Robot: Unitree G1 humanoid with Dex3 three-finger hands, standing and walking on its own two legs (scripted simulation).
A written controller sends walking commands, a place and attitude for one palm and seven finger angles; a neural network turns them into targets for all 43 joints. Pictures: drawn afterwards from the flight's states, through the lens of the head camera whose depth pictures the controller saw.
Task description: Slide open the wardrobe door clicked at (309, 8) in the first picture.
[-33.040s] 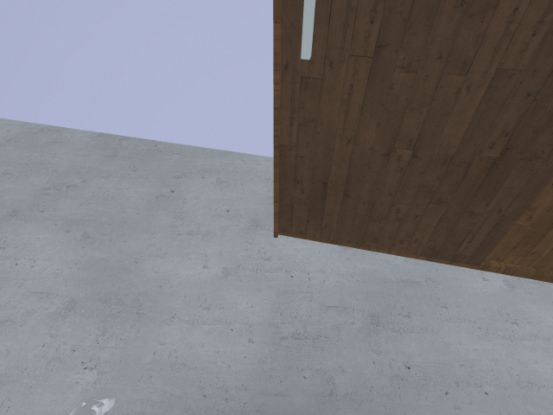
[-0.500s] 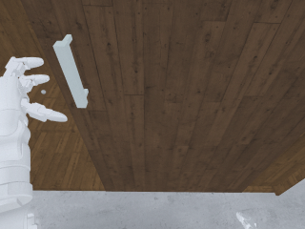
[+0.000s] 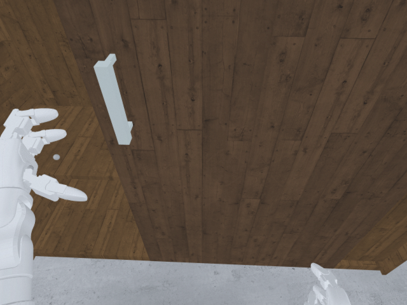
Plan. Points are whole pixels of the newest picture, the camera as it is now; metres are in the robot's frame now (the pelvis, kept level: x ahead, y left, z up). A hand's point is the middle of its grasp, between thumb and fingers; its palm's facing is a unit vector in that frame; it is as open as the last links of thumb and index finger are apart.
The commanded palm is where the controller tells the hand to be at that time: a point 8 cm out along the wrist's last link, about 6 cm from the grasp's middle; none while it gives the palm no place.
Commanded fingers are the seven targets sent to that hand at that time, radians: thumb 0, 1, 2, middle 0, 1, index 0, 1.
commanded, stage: slip the hand off the handle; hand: left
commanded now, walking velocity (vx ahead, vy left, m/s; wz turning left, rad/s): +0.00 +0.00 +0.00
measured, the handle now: (118, 101) +0.44 +0.24 +0.20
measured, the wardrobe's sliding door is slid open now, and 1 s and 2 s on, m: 0.59 0.59 0.59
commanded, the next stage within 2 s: draw the hand back to the body in 0.20 s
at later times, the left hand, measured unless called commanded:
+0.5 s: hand (68, 177) +0.24 +0.25 +0.18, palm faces +0.16 -0.99 -0.07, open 14.7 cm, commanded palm +0.20 +0.30 +0.18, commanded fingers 0.00 -0.55 0.20 -0.25 -1.15 -0.25 -1.15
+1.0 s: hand (44, 197) +0.20 +0.27 +0.18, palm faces +0.47 -0.84 -0.27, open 13.8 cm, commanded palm +0.16 +0.29 +0.18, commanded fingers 0.00 -0.01 0.46 -0.23 -0.83 -0.23 -0.83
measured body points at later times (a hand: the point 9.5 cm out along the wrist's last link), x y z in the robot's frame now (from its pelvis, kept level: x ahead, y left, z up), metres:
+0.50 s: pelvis +0.00 -0.02 +0.00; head -0.04 -0.04 +0.45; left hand +0.23 +0.30 +0.19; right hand +0.19 -0.23 -0.07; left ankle +0.01 +0.09 -0.73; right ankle +0.01 -0.10 -0.73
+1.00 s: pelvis -0.02 -0.02 +0.01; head -0.04 -0.04 +0.45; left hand +0.17 +0.31 +0.19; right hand +0.19 -0.23 -0.06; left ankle +0.01 +0.09 -0.73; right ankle +0.01 -0.10 -0.73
